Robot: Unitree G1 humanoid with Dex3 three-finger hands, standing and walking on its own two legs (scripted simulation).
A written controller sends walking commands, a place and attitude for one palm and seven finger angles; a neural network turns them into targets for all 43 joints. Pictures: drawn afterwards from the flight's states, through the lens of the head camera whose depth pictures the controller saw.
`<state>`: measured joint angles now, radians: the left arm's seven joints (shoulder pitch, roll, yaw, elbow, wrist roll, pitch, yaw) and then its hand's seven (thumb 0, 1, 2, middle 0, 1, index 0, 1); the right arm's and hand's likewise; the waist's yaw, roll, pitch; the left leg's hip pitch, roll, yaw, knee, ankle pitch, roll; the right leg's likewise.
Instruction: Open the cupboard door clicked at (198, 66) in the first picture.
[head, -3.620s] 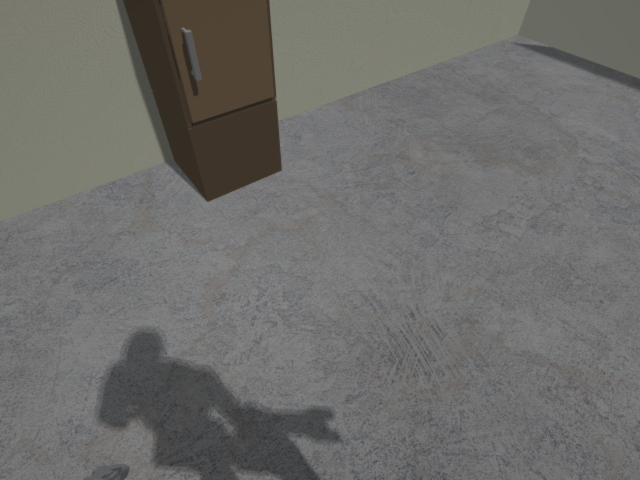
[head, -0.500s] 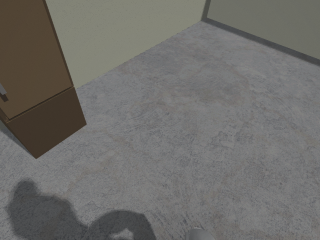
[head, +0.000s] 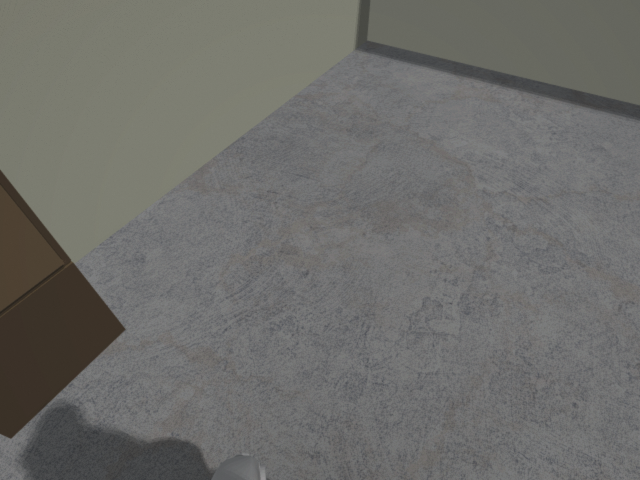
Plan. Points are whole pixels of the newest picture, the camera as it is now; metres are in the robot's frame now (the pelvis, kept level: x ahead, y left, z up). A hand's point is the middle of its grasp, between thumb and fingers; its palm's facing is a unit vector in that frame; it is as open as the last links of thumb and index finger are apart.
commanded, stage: walk to a spot facing it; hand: left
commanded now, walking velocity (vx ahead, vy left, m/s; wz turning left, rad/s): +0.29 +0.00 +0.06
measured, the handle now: out of the picture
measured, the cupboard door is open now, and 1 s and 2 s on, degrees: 0 0 0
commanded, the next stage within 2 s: turn to face it in 0.04 s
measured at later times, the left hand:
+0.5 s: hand (171, 440) +0.21 +0.24 -0.17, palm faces +0.20 -0.96 -0.20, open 7.3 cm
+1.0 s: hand (188, 458) +0.19 +0.20 -0.15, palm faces +0.46 -0.84 -0.28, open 7.3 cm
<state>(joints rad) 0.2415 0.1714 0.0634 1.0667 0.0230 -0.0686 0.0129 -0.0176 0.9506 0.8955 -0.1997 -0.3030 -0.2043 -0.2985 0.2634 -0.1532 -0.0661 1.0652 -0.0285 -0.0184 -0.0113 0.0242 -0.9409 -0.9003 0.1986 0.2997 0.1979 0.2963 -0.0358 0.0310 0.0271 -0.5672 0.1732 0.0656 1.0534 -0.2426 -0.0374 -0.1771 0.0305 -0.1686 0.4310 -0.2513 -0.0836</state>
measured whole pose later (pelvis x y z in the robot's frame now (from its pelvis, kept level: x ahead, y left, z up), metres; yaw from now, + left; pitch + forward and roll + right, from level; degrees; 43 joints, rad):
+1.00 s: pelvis +0.21 -0.01 +0.00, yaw +28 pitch +0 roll +3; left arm 0.22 0.18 0.04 0.90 0.03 0.01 0.02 0.00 0.91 0.90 -0.20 -0.30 -0.21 -0.30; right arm 0.14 -0.26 -0.09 0.94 -0.01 0.08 0.03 0.01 -0.91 -0.90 0.20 0.30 0.19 0.30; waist 0.00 0.01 0.10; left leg -0.43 0.05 0.06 0.94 -0.42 -0.08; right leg -0.21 -0.15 -0.28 0.53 -0.31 -0.02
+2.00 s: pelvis +0.23 +0.01 -0.01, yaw +57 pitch +1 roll +0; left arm 0.30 0.22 0.06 1.01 0.02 0.02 0.01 0.00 0.91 0.90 -0.20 -0.30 -0.21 -0.30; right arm 0.14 -0.21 -0.04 0.97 -0.01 0.03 0.01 0.01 -0.91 -0.90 0.20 0.30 0.20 0.30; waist 0.04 -0.03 0.07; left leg -0.21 0.01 0.08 0.55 -0.34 0.01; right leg -0.26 -0.13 -0.22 0.64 -0.39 0.02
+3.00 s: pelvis +0.33 +0.27 +0.00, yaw +61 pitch -1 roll +0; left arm 0.34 0.17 0.03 1.13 0.01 0.01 0.03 0.00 0.91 0.90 -0.20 -0.30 -0.20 -0.30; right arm 0.16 -0.14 -0.01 1.04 -0.02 -0.04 -0.03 0.00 -0.92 -0.90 0.20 0.30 0.20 0.30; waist 0.04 -0.05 0.06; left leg -0.27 0.03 0.15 0.52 -0.24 0.04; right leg -0.24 -0.08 -0.07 0.78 -0.52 0.03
